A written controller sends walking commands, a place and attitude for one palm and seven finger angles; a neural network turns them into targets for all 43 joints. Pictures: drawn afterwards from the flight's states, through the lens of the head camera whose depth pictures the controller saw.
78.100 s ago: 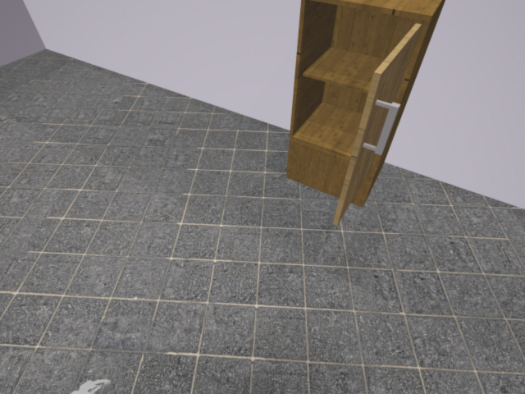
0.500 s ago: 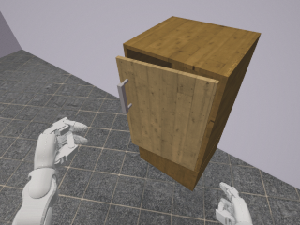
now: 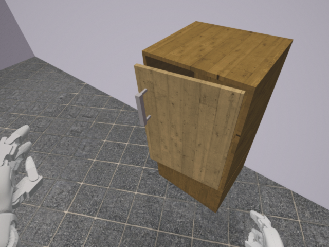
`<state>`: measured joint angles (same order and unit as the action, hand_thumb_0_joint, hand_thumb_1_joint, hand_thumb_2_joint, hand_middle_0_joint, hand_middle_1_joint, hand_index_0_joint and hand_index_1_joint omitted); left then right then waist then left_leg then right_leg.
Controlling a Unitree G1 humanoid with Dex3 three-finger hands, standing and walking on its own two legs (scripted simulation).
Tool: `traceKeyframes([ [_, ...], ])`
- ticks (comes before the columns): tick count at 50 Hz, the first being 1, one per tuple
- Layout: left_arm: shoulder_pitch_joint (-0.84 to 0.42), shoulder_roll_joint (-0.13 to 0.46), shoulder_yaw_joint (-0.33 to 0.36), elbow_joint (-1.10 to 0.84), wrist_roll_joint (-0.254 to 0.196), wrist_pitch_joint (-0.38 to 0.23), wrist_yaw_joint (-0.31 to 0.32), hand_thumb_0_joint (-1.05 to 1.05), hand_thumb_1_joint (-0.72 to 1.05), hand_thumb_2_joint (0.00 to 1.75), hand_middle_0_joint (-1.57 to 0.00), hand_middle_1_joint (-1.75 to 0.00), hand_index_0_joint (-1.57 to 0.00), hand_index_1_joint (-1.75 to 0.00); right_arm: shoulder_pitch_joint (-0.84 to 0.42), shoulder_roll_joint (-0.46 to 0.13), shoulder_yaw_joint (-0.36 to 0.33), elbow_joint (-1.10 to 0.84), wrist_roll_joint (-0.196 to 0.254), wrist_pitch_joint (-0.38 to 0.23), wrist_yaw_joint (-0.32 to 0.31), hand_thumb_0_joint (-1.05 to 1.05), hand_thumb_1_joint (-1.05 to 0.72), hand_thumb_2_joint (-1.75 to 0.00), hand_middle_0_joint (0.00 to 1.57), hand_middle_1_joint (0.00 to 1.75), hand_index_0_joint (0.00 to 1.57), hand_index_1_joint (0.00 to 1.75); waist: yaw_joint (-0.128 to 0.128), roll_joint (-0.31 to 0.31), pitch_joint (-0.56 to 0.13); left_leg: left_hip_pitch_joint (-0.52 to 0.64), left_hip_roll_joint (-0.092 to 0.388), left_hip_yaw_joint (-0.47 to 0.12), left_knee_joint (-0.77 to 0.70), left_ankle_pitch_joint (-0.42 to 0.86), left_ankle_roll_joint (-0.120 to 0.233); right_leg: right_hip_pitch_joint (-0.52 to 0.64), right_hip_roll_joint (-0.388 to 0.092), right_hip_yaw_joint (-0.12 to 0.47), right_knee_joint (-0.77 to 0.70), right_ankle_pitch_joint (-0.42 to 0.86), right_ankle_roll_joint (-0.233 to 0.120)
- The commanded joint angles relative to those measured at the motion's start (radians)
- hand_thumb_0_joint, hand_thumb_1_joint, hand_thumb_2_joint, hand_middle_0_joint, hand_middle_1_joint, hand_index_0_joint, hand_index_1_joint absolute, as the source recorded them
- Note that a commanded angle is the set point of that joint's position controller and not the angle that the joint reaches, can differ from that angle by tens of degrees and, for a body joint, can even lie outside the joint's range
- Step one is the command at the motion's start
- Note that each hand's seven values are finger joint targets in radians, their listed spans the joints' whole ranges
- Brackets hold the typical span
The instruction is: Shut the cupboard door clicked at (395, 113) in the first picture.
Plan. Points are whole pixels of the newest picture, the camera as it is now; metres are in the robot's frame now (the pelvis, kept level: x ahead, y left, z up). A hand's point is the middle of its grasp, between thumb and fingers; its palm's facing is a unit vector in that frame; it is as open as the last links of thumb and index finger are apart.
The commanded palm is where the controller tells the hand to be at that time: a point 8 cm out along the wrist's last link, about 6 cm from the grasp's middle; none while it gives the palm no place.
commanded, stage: draw the hand back to the body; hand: left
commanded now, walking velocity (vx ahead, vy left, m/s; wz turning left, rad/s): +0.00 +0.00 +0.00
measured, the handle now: (144, 107) +0.64 +0.18 -0.05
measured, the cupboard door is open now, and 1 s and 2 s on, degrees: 8 8 8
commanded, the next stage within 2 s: step back with the hand held close in 0.18 s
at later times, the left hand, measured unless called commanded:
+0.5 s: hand (45, 178) +0.19 +0.26 +0.15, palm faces +0.40 -0.80 -0.45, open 7.4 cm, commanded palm +0.13 +0.30 +0.17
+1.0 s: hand (14, 211) +0.13 +0.28 +0.15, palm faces +0.44 -0.77 -0.46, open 7.4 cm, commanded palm +0.06 +0.31 +0.17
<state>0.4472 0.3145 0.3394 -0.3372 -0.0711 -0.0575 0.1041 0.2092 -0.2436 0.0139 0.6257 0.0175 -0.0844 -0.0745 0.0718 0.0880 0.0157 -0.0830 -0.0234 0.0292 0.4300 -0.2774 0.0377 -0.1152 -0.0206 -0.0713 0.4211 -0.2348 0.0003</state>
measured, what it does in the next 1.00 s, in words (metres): shifts its weight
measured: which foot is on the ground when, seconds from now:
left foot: down 0.00-1.00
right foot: down 0.00-1.00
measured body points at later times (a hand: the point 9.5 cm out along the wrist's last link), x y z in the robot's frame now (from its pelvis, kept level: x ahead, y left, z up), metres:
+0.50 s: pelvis -0.01 +0.00 +0.00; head -0.01 -0.02 +0.45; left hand +0.16 +0.30 +0.17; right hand +0.16 -0.24 -0.09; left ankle -0.02 +0.09 -0.74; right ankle +0.00 -0.12 -0.74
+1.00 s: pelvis -0.08 +0.01 -0.02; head -0.08 +0.01 +0.43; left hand +0.10 +0.31 +0.17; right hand +0.09 -0.23 -0.09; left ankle -0.02 +0.09 -0.74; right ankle +0.00 -0.12 -0.74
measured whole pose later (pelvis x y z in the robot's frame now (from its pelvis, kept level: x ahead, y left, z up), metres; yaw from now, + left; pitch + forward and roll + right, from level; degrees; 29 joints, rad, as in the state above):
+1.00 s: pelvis -0.08 +0.01 -0.02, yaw +0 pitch -1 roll -1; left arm 0.51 0.38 0.42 -0.45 -0.02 -0.18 0.14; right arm 0.24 -0.23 0.00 0.54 0.01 -0.02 -0.10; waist 0.00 0.01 0.01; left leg -0.37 -0.03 0.05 0.65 -0.27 0.07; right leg -0.38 -0.01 -0.03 0.60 -0.19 0.02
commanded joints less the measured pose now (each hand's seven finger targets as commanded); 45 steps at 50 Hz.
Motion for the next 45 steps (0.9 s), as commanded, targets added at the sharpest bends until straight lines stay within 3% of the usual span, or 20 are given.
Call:
traceKeyframes([
  [1, -0.142, 0.236, 0.120, -0.275, 0.005, -0.079, 0.025, 0.00, 0.90, 0.90, -0.20, -0.30, -0.20, -0.30, -0.131, -0.088, -0.031, -0.168, -0.006, -0.070, -0.015, 0.00, -0.90, -0.90, 0.20, 0.30, 0.20, 0.30, -0.007, -0.025, -0.126, -0.041, 0.034, -0.038, -0.083, 0.208, -0.012, 0.073, 0.003, 0.035, -0.051, 0.132, -0.017],
  [4, -0.122, 0.243, 0.131, -0.293, 0.008, -0.084, 0.032, 0.00, 0.90, 0.90, -0.20, -0.30, -0.20, -0.30, -0.136, -0.079, -0.025, -0.162, -0.009, -0.084, -0.015, 0.00, -0.90, -0.90, 0.20, 0.30, 0.20, 0.30, -0.001, 0.018, -0.113, -0.045, 0.031, -0.033, -0.079, 0.231, -0.019, 0.077, 0.005, 0.032, -0.047, 0.159, -0.020],
  [7, -0.100, 0.237, 0.136, -0.266, 0.005, -0.082, 0.030, 0.00, 0.90, 0.90, -0.20, -0.30, -0.20, -0.30, -0.136, -0.076, -0.021, -0.155, -0.008, -0.089, -0.014, 0.00, -0.90, -0.90, 0.20, 0.30, 0.20, 0.30, -0.002, 0.020, -0.057, -0.069, 0.034, -0.036, -0.086, 0.222, -0.025, 0.064, 0.007, 0.033, -0.056, 0.150, -0.023],
  [10, -0.081, 0.217, 0.132, -0.203, 0.000, -0.074, 0.021, 0.00, 0.90, 0.90, -0.20, -0.30, -0.20, -0.30, -0.133, -0.080, -0.026, -0.150, -0.005, -0.084, -0.013, 0.00, -0.90, -0.90, 0.20, 0.30, 0.20, 0.30, -0.006, -0.026, 0.008, -0.083, 0.041, -0.033, -0.097, 0.198, -0.025, 0.030, 0.013, 0.031, -0.076, 0.123, -0.021],
  [15, -0.086, 0.199, 0.116, -0.178, -0.004, -0.078, 0.008, 0.00, 0.90, 0.90, -0.20, -0.30, -0.20, -0.30, -0.133, -0.086, -0.032, -0.154, -0.002, -0.073, -0.006, 0.00, -0.90, -0.90, 0.20, 0.30, 0.20, 0.30, -0.008, -0.045, 0.004, -0.080, 0.045, -0.032, -0.106, 0.154, -0.020, 0.024, 0.012, 0.039, -0.088, 0.073, -0.017],
  [16, -0.166, 0.285, 0.197, -0.232, 0.006, -0.115, 0.018, 0.00, 0.90, 0.90, -0.20, -0.30, -0.20, -0.30, -0.132, -0.117, -0.046, -0.187, 0.001, -0.052, -0.005, 0.00, -0.90, -0.90, 0.20, 0.30, 0.20, 0.30, -0.053, -0.050, 0.024, -0.162, 0.067, -0.044, -0.048, 0.061, 0.004, -0.057, -0.053, 0.153, -0.140, 0.064, -0.021],
  [17, -0.090, 0.234, 0.158, -0.177, 0.006, -0.126, 0.016, 0.00, 0.90, 0.90, -0.20, -0.30, -0.20, -0.30, -0.115, -0.105, -0.046, -0.169, -0.003, -0.041, -0.004, 0.00, -0.90, -0.90, 0.20, 0.30, 0.20, 0.30, -0.059, -0.096, -0.002, -0.152, 0.057, -0.054, -0.012, 0.042, 0.005, -0.080, -0.086, 0.172, -0.161, 0.024, -0.032],
  [19, -0.053, 0.223, 0.138, -0.194, 0.013, -0.139, 0.020, 0.00, 0.90, 0.90, -0.20, -0.30, -0.20, -0.30, -0.117, -0.099, -0.048, -0.171, -0.009, -0.026, 0.003, 0.00, -0.90, -0.90, 0.20, 0.30, 0.20, 0.30, -0.062, -0.140, -0.031, -0.141, 0.050, -0.052, 0.027, 0.048, 0.002, -0.104, -0.118, 0.192, -0.177, 0.001, -0.046],
  [21, -0.025, 0.241, 0.156, -0.237, 0.014, -0.159, 0.028, 0.00, 0.90, 0.90, -0.20, -0.30, -0.20, -0.30, -0.116, -0.098, -0.051, -0.176, -0.008, -0.018, -0.001, 0.00, -0.90, -0.90, 0.20, 0.30, 0.20, 0.30, -0.063, -0.103, -0.091, -0.141, 0.052, -0.056, 0.035, 0.096, -0.004, -0.075, -0.132, 0.175, -0.131, 0.077, -0.058],
  [25, 0.036, 0.286, 0.204, -0.321, 0.005, -0.168, 0.044, 0.00, 0.90, 0.90, -0.20, -0.30, -0.20, -0.30, -0.120, -0.116, -0.061, -0.205, -0.009, 0.007, -0.013, 0.00, -0.90, -0.90, 0.20, 0.30, 0.20, 0.30, -0.061, 0.001, -0.183, -0.146, 0.087, -0.085, -0.017, 0.327, -0.014, 0.011, -0.070, 0.104, 0.019, 0.320, -0.029],
  [28, 0.066, 0.292, 0.219, -0.339, 0.000, -0.161, 0.047, 0.00, 0.90, 0.90, -0.20, -0.30, -0.20, -0.30, -0.111, -0.113, -0.067, -0.228, -0.005, 0.034, -0.021, 0.00, -0.90, -0.90, 0.20, 0.30, 0.20, 0.30, -0.060, -0.023, -0.223, -0.167, 0.107, -0.084, -0.003, 0.470, -0.021, 0.054, -0.047, 0.090, 0.095, 0.447, -0.015],
  [31, 0.092, 0.294, 0.233, -0.323, -0.002, -0.153, 0.048, 0.00, 0.90, 0.90, -0.20, -0.30, -0.20, -0.30, -0.105, -0.113, -0.072, -0.237, -0.004, 0.049, -0.027, 0.00, -0.90, -0.90, 0.20, 0.30, 0.20, 0.30, -0.062, -0.041, -0.230, -0.197, 0.119, -0.087, 0.008, 0.511, -0.028, 0.063, -0.050, 0.095, 0.135, 0.502, -0.015],
  [36, 0.110, 0.263, 0.204, -0.277, 0.002, -0.146, 0.047, 0.00, 0.90, 0.90, -0.20, -0.30, -0.20, -0.30, -0.103, -0.119, -0.072, -0.239, -0.001, 0.055, -0.027, 0.00, -0.90, -0.90, 0.20, 0.30, 0.20, 0.30, -0.068, -0.035, -0.162, -0.313, 0.144, -0.108, -0.039, 0.292, 0.000, 0.034, -0.039, 0.112, 0.142, 0.358, -0.003],
  [39, 0.088, 0.262, 0.204, -0.284, 0.011, -0.152, 0.050, 0.00, 0.90, 0.90, -0.20, -0.30, -0.20, -0.30, -0.099, -0.127, -0.072, -0.242, 0.001, 0.051, -0.027, 0.00, -0.90, -0.90, 0.20, 0.30, 0.20, 0.30, -0.069, -0.040, -0.120, -0.448, 0.156, -0.131, -0.085, 0.062, 0.026, 0.068, -0.022, 0.121, 0.157, 0.252, 0.006],
  [40, 0.068, 0.286, 0.224, -0.295, 0.016, -0.157, 0.051, 0.00, 0.90, 0.90, -0.20, -0.30, -0.20, -0.30, -0.111, -0.132, -0.072, -0.241, -0.003, 0.048, -0.032, 0.00, -0.90, -0.90, 0.20, 0.30, 0.20, 0.30, -0.066, -0.023, -0.106, -0.496, 0.157, -0.137, -0.107, -0.033, 0.036, 0.082, -0.017, 0.125, 0.161, 0.219, 0.009],
  [41, 0.063, 0.263, 0.204, -0.302, 0.020, -0.164, 0.052, 0.00, 0.90, 0.90, -0.20, -0.30, -0.20, -0.30, -0.101, -0.124, -0.066, -0.246, 0.000, 0.044, -0.031, 0.00, -0.90, -0.90, 0.20, 0.30, 0.20, 0.30, -0.070, -0.016, -0.097, -0.547, 0.160, -0.147, -0.120, -0.113, 0.044, 0.103, -0.016, 0.122, 0.175, 0.195, 0.010],
  [44, 0.014, 0.264, 0.208, -0.317, 0.038, -0.181, 0.057, 0.00, 0.90, 0.90, -0.20, -0.30, -0.20, -0.30, -0.094, -0.129, -0.066, -0.250, -0.001, 0.031, -0.031, 0.00, -0.90, -0.90, 0.20, 0.30, 0.20, 0.30, -0.074, -0.003, -0.055, -0.689, 0.169, -0.171, -0.151, -0.361, 0.071, 0.139, -0.003, 0.135, 0.200, 0.084, 0.014],
  [45, -0.013, 0.297, 0.236, -0.340, 0.046, -0.190, 0.060, 0.00, 0.90, 0.90, -0.20, -0.30, -0.20, -0.30, -0.098, -0.138, -0.069, -0.250, -0.007, 0.026, -0.035, 0.00, -0.90, -0.90, 0.20, 0.30, 0.20, 0.30, -0.072, 0.013, -0.053, -0.720, 0.174, -0.180, -0.162, -0.403, 0.078, 0.153, 0.006, 0.137, 0.209, 0.060, 0.016],
])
